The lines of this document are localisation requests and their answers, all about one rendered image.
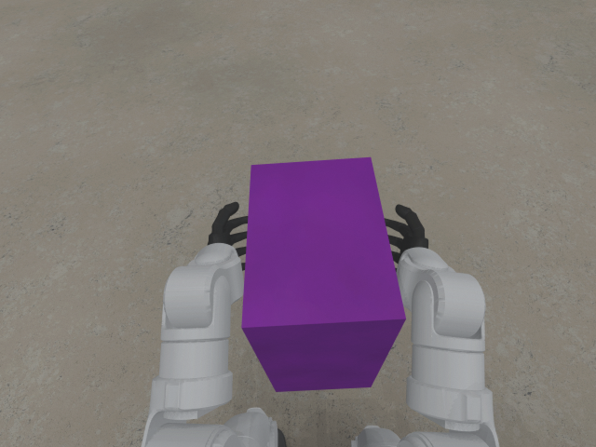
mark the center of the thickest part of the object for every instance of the left robot shin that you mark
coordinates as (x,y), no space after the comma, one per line
(258,410)

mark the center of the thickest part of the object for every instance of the right robot forearm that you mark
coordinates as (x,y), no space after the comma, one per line
(447,384)

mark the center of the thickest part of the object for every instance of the carton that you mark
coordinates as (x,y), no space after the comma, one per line
(321,303)

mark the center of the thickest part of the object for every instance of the left robot forearm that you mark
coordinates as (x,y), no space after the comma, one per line
(193,373)

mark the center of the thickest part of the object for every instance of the robot left hand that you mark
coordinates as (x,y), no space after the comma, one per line
(221,228)

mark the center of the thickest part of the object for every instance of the robot right hand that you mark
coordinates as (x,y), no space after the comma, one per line
(413,233)

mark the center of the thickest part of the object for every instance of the robot left thigh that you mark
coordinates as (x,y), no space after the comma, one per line
(254,429)

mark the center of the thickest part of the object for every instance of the left robot upper arm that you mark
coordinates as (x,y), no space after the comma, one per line
(193,435)

